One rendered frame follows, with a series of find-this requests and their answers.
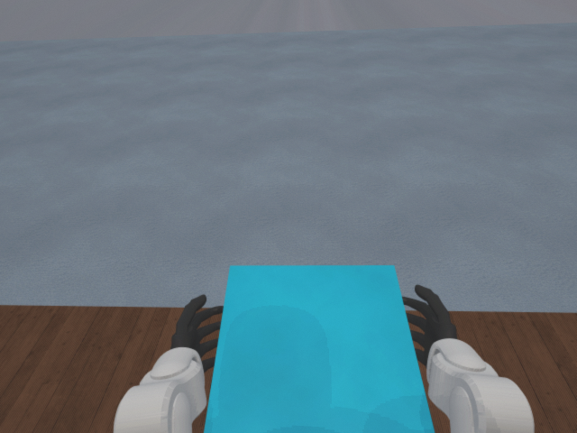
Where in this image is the left robot hand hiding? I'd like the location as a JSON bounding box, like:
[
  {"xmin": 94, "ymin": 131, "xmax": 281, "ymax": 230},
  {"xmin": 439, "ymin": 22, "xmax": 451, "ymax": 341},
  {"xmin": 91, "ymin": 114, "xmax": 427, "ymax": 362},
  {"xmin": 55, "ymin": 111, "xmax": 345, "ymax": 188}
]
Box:
[{"xmin": 170, "ymin": 294, "xmax": 224, "ymax": 373}]

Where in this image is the right robot hand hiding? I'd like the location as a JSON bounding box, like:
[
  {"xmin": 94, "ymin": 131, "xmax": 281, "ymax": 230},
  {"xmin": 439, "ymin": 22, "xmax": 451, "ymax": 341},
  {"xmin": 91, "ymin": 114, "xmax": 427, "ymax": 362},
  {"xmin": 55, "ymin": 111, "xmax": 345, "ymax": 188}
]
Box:
[{"xmin": 402, "ymin": 285, "xmax": 457, "ymax": 367}]

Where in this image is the carton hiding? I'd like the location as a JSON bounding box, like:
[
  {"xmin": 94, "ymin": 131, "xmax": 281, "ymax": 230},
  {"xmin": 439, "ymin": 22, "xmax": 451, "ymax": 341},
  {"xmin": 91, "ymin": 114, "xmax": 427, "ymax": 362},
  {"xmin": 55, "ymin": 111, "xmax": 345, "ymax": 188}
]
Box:
[{"xmin": 204, "ymin": 265, "xmax": 435, "ymax": 433}]

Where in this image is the left robot forearm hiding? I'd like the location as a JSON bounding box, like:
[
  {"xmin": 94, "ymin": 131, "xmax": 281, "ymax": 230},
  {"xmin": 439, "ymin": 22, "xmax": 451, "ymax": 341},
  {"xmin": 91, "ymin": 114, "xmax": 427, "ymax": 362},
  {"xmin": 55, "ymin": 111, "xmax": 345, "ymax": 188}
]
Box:
[{"xmin": 114, "ymin": 347, "xmax": 206, "ymax": 433}]

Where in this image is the right robot forearm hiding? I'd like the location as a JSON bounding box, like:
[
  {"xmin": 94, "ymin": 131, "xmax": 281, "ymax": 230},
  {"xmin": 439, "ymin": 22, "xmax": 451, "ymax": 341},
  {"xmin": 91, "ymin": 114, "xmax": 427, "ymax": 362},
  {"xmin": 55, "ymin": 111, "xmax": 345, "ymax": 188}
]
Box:
[{"xmin": 426, "ymin": 338, "xmax": 535, "ymax": 433}]

